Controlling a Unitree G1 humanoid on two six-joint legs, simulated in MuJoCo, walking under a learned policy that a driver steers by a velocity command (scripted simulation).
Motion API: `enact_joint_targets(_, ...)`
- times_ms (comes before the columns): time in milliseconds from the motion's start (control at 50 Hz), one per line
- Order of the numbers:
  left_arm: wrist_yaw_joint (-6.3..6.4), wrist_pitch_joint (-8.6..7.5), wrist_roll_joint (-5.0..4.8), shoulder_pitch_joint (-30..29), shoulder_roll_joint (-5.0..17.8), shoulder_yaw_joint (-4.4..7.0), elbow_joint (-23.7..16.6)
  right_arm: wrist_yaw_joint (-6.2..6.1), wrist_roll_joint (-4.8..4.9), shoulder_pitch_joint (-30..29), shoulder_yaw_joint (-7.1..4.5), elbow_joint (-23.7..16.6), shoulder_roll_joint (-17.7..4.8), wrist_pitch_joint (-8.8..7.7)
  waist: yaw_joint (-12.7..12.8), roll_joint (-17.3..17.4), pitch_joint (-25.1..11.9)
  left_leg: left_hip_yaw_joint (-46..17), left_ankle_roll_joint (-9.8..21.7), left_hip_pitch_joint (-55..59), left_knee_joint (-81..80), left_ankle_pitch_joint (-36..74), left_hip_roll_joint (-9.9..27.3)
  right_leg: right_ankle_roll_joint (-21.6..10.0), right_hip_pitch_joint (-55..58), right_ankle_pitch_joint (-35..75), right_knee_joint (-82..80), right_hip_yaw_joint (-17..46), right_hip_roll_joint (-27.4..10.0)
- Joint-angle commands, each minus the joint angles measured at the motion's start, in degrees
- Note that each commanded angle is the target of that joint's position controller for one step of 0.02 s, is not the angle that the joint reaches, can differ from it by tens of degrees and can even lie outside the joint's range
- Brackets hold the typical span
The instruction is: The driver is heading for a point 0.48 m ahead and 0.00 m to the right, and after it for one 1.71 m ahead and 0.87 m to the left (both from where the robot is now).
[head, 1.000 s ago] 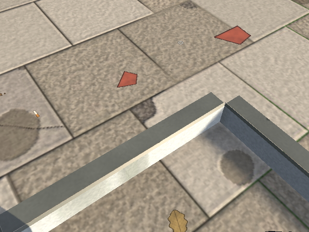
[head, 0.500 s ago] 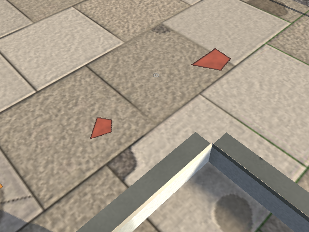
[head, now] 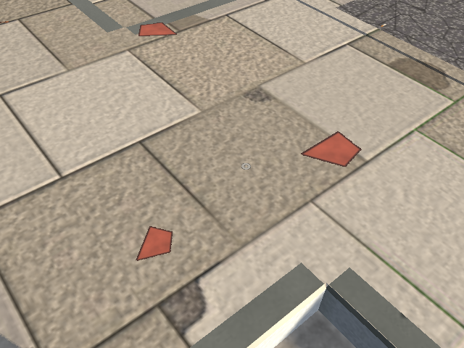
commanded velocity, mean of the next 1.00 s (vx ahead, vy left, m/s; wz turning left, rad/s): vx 0.31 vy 0.00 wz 0.03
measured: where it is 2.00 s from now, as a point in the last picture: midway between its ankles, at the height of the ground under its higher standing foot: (242, 246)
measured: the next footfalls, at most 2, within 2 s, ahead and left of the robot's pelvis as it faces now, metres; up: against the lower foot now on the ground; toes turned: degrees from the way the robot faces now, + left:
right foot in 0.32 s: +0.25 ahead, -0.14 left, +0.00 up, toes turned -5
left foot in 0.70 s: +0.26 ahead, +0.04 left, +0.00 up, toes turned +2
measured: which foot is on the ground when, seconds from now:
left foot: down 0.00-0.34, up 0.36-0.68, down 0.70-1.00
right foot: up 0.00-0.30, down 0.32-0.72, up 0.74-0.98, down 1.00-1.00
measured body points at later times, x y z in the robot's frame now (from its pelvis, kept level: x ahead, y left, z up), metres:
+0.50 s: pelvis +0.17 -0.06 +0.00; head +0.19 -0.08 +0.45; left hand +0.24 +0.18 -0.13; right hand +0.19 -0.30 -0.16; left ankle +0.11 +0.06 -0.66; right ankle +0.21 -0.13 -0.74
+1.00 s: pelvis +0.28 -0.11 -0.01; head +0.29 -0.12 +0.44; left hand +0.33 +0.14 -0.14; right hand +0.20 -0.35 -0.17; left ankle +0.22 +0.03 -0.74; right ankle +0.29 -0.20 -0.75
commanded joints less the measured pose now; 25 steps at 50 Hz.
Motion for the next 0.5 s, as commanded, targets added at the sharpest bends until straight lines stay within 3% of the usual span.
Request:
enact_joint_targets(20,-0.69,-1.66,0.97,-7.03,5.0,1.4,-5.61,-0.36,0.25,7.55,-2.01,0.98,-8.47,-0.61,-1.51,8.14,10.2,-25.17,10.09,9.12,-20.6,-14.12,18.73,0.17,-24.35,-1.94,13.12,4.36,-3.05)
enact_joint_targets(60,-1.28,-1.82,1.18,-6.37,4.33,1.7,-5.18,-0.47,0.58,6.36,-1.91,0.32,-7.58,-1.37,-0.2,5.89,7.96,-18.87,8.65,10.85,-20.24,-4.48,16.07,1.22,-23.8,2.81,15.12,4.05,-4.54)
enact_joint_targets(140,-1.3,-1.54,1.11,-10.79,1.9,1.29,-6.88,-0.53,0.67,8.3,-1.79,1.03,-6.78,-2.32,-0.96,6.03,6.62,-10.83,8.11,8.83,-18.67,9.51,13.15,3.96,-20.49,8.24,10.4,1.52,-4.88)
enact_joint_targets(200,-1.14,-1.34,0.59,-15.19,1.34,0.84,-8.94,-0.27,0.27,9.36,-1.93,1.17,-7.67,-2.33,-2.33,7.88,6.96,-8.36,7.75,6.98,-16.97,15.54,12.78,3.78,-16.07,9.39,2.98,0.0,-4.31)
enact_joint_targets(240,-0.77,-1.42,0.43,-15.26,2.14,0.97,-9.48,-0.02,0.19,9.47,-2.31,1.11,-8.94,-2.22,-2.31,8.52,6.35,-7.76,7.25,6.56,-14.71,19.7,13.32,2.73,-12.17,9.16,-0.02,-0.94,-3.49)
enact_joint_targets(280,-0.28,-1.86,0.37,-11.98,2.78,1.32,-9.07,0.23,0.54,7.6,-2.54,0.57,-9.71,-2.09,-0.14,8.42,5.14,-6.9,6.15,5.34,-10.22,26.97,13.53,1.18,-5.47,10.27,-3.59,-1.65,-2.13)
enact_joint_targets(300,0.03,-2.35,0.61,-6.63,3.16,1.76,-7.19,0.39,0.88,6.16,-2.5,0.25,-9.73,-1.93,2.56,6.53,2.88,-4.88,5.02,4.36,-3.62,33.04,11.79,0.36,1.58,12.46,-7.66,-2.59,-0.49)
enact_joint_targets(320,0.61,-3.17,1.31,1.4,4.9,2.59,-4.36,0.42,1.01,6.39,-1.97,0.18,-8.19,-1.82,5.24,3.35,-1.37,-2.33,3.33,1.17,7.01,34.67,8.61,-0.5,11.84,14.3,-10.01,-1.26,-1.12)
enact_joint_targets(340,1.35,-3.82,2.39,10.77,10.29,3.82,-2.94,0.4,1.9,6.52,-0.98,-2.09,-5.36,-1.82,8.11,-4.71,-8.48,0.83,0.43,-9.63,23.72,19.24,4.28,-2.94,24.75,18.71,-12.21,13.58,-14.51)
enact_joint_targets(360,1.25,-2.99,1.6,13.97,16.15,5.16,-1.38,0.06,2.6,11.35,-0.5,-1.93,-2.06,-1.44,6.31,-16.5,-11.92,2.39,-1.1,-20.49,39.79,-16.39,-3.89,-10.0,28.73,32.67,-18.16,31.15,-25.72)
enact_joint_targets(380,0.91,-2.45,-0.15,9.57,13.47,4.73,-2.09,-0.31,1.04,10.31,-1.58,-0.79,-5.3,-0.5,3.95,-6.63,-8.37,-4.25,-0.14,-20.95,47.68,-16.47,-0.28,-11.06,22.11,32.87,-16.92,28.72,-24.39)
enact_joint_targets(400,0.7,-2.55,-0.52,3.03,8.84,3.38,-3.64,0.05,0.4,7.59,-1.38,-1.39,-4.02,-0.43,1.88,-2.33,-2.46,-4.75,0.23,-21.68,48.4,-12.51,1.61,-10.31,14.35,33.14,-17.44,22.67,-22.07)
enact_joint_targets(420,0.61,-2.66,-0.36,-0.9,5.29,2.24,-4.45,0.17,0.45,6.39,-1.16,-1.53,-2.65,-0.4,0.27,-0.87,0.55,-4.48,0.18,-20.37,45.39,-9.46,3.4,-8.6,9.03,34.93,-19.31,17.46,-19.32)
enact_joint_targets(440,0.79,-2.85,-0.1,-2.11,3.14,1.31,-4.53,0.31,0.14,5.88,-1.29,-1.66,-2.58,0.05,-0.59,-2.21,1.92,-3.76,-0.34,-18.35,43.33,-8.21,3.92,-7.25,5.92,38.77,-20.42,13.89,-17.21)
enact_joint_targets(480,1.31,-3.56,0.23,-2.4,0.95,0.0,-3.61,0.52,-0.05,7.37,-1.3,-0.91,-2.18,1.28,-2.4,-2.87,0.2,-3.1,-1.33,-11.51,39.06,-5.37,3.33,-6.25,1.9,50.0,-19.66,7.49,-14.5)
enact_joint_targets(500,1.46,-3.96,0.38,-2.05,1.25,-0.33,-3.09,0.49,0.22,7.44,-1.21,-0.83,-1.78,1.74,-3.1,-3.07,-0.64,-2.82,-1.77,-9.55,35.58,-4.64,2.83,-6.35,1.42,54.14,-19.07,5.61,-13.8)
